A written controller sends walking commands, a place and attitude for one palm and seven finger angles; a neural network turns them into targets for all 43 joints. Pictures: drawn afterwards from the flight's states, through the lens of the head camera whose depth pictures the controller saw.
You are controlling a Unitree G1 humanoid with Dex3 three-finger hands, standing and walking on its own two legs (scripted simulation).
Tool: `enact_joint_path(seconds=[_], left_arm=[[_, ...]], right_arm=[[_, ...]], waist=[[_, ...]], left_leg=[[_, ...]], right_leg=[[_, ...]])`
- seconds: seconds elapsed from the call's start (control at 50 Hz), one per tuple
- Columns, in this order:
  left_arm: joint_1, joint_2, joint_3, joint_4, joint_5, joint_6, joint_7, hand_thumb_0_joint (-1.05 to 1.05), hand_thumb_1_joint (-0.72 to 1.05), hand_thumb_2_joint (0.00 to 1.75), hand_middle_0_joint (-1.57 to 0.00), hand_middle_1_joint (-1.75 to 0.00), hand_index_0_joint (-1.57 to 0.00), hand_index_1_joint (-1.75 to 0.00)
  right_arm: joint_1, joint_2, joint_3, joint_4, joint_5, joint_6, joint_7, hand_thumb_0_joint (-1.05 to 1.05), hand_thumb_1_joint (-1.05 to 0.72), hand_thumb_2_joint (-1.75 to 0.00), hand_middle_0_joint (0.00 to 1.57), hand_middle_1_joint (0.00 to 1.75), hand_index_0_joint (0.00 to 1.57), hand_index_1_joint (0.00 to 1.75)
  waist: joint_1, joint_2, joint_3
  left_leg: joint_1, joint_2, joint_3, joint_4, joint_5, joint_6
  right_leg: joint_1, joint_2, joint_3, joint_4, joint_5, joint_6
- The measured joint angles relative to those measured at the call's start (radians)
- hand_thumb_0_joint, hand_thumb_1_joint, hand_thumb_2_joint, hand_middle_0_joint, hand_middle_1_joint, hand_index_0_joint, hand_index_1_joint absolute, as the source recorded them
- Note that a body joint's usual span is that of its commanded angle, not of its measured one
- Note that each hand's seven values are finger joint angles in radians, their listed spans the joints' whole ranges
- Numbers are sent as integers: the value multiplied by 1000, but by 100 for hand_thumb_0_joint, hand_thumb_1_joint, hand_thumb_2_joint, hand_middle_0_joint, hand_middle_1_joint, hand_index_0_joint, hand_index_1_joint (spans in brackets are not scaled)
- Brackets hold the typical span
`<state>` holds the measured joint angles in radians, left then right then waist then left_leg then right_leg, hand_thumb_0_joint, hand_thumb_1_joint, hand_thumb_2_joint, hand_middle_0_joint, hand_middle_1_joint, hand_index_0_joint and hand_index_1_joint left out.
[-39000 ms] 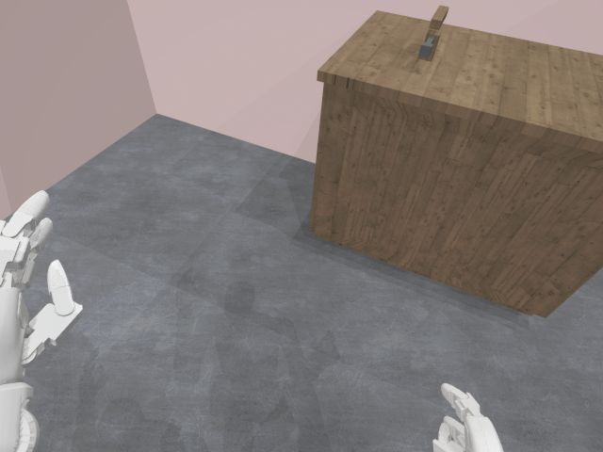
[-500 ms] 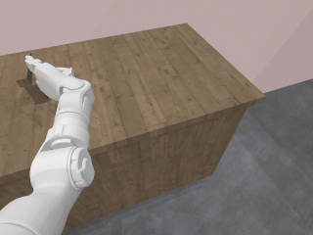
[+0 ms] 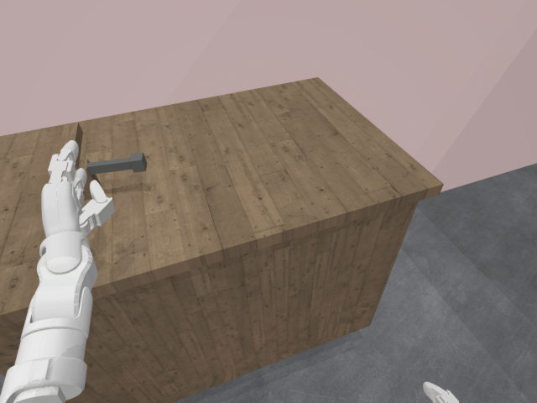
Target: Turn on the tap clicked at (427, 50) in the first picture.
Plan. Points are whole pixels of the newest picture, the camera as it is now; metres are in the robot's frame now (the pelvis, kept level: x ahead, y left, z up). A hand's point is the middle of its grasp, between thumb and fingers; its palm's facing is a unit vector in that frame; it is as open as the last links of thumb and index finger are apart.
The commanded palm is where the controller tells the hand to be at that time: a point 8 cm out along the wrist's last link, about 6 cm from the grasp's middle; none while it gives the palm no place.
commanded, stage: draw the hand back beside the body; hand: left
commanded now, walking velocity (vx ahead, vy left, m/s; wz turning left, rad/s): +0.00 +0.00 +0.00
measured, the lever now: (138, 162) +0.53 +0.30 +0.09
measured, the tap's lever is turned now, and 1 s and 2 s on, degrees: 80 80 80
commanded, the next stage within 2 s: step back with the hand held close in 1.08 s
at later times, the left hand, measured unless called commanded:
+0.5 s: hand (69, 255) +0.24 +0.26 +0.17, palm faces +0.43 -0.87 -0.22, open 7.6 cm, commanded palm +0.20 +0.29 +0.17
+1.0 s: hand (36, 315) +0.17 +0.26 +0.16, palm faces +0.49 -0.82 -0.30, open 7.5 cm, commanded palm +0.13 +0.29 +0.17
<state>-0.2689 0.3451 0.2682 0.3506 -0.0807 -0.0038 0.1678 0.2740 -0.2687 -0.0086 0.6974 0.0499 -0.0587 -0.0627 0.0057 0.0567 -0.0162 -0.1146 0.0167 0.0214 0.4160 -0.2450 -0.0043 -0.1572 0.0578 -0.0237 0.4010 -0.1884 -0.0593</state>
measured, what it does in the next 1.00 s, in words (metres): stands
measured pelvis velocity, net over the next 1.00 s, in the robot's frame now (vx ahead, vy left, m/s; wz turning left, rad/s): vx -0.02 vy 0.01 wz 0.04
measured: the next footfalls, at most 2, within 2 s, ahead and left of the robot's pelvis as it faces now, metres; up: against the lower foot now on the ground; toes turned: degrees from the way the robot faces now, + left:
none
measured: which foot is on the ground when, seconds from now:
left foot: down 0.00-1.00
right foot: down 0.00-1.00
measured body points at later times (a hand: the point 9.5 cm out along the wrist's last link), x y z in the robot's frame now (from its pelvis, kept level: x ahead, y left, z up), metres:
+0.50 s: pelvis -0.02 +0.01 +0.00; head -0.05 -0.01 +0.45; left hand +0.21 +0.30 +0.18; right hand +0.17 -0.20 -0.08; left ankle -0.01 +0.12 -0.74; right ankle +0.02 -0.08 -0.74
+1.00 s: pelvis -0.02 +0.01 +0.00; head -0.05 -0.02 +0.45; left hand +0.14 +0.30 +0.18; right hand +0.19 -0.20 -0.07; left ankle -0.01 +0.12 -0.74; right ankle +0.02 -0.08 -0.74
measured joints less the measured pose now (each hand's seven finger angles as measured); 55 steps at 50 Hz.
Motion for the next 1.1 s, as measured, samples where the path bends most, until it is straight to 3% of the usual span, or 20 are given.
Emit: enact_joint_path(seconds=[0.06, 0.14, 0.22, 0.36, 0.56, 0.84, 0.96, 1.1], left_arm=[[10, -10, -33, -60, 1, -46, -4, 2, 89, 90, -17, -20, -17, -19], [-3, -23, -75, -85, 2, -90, -8, 2, 89, 90, -17, -21, -17, -20], [35, -40, -98, -123, 0, -101, -26, 2, 89, 90, -18, -22, -17, -21], [210, -47, -68, -269, -6, -92, -53, 2, 89, 90, -19, -24, -18, -23], [400, -38, -33, -482, -2, -109, -46, 2, 89, 90, -20, -27, -19, -26], [687, -27, -11, -703, 9, -127, -57, 2, 89, 90, -21, -30, -20, -29], [675, -36, -10, -703, 14, -128, -44, 2, 89, 90, -21, -31, -20, -30], [640, -45, -18, -681, 12, -117, -35, 2, 89, 90, -21, -31, -20, -30]], right_arm=[[-37, -4, 5, 0, -1, -23, 1, 1, -90, -90, 20, 30, 20, 30], [-100, 6, 19, -6, -1, -36, 1, 1, -90, -90, 20, 30, 20, 30], [-146, 31, 40, -30, -8, -37, 4, 1, -90, -90, 20, 30, 20, 30], [-136, 72, 66, -62, -24, -28, 7, 1, -90, -90, 21, 30, 20, 30], [-73, 49, 46, -22, -37, -37, 17, 1, -90, -90, 21, 30, 20, 30], [-81, 48, 21, -40, -54, -74, 24, 1, -90, -90, 20, 30, 20, 30], [-92, 45, 20, -38, -53, -90, 16, 1, -90, -90, 20, 30, 20, 30], [-101, 58, 32, -37, -55, -101, 13, 1, -90, -90, 20, 30, 20, 30]], waist=[[32, 0, 17], [51, -4, 28], [45, -7, 34], [35, -12, 42], [63, 1, 63], [58, 3, 54], [75, 7, 65], [69, 5, 71]], left_leg=[[1, -8, -14, -6, 17, 3], [-2, -17, -27, -15, 37, 7], [10, -20, -23, -33, 52, 9], [58, -15, -5, -64, 57, 8], [87, -21, -15, -80, 60, 12], [93, -15, -16, -64, 45, 9], [82, -16, -33, -41, 41, 8], [80, -17, -35, -40, 45, 7]], right_leg=[[8, -9, -14, -10, 13, 3], [11, -18, -27, -22, 29, 5], [20, -21, -22, -35, 43, 7], [62, -14, -4, -66, 55, 8], [100, -20, -13, -92, 59, 14], [110, -15, -14, -84, 48, 12], [111, -16, -31, -76, 45, 10], [105, -17, -34, -66, 44, 8]])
